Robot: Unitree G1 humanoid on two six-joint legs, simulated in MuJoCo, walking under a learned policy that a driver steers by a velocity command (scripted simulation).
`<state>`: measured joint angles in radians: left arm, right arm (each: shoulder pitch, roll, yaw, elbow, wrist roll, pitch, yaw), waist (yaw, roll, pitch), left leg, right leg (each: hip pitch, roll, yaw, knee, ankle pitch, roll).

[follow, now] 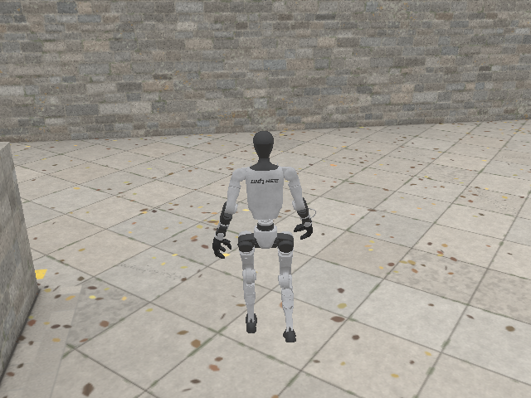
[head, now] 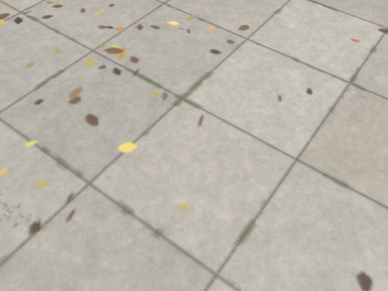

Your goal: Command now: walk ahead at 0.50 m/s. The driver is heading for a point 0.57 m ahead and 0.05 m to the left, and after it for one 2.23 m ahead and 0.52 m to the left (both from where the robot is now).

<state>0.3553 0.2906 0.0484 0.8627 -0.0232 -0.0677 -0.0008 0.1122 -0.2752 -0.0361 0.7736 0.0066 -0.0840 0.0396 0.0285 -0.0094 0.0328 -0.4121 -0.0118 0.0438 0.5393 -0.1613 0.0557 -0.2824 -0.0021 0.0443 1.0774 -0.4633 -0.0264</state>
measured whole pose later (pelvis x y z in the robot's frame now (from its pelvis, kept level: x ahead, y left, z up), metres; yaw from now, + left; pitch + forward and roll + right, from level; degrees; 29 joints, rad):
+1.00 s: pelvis +0.55 +0.00 -0.02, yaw +16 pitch +1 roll -1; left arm 0.30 0.28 0.07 0.93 -0.01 -0.04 0.03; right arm 0.08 -0.26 -0.07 0.72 0.02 -0.03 0.05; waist 0.03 0.01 0.05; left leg -0.50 -0.01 0.07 0.61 -0.14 0.12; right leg 0.05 -0.07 -0.26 0.59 -0.46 0.02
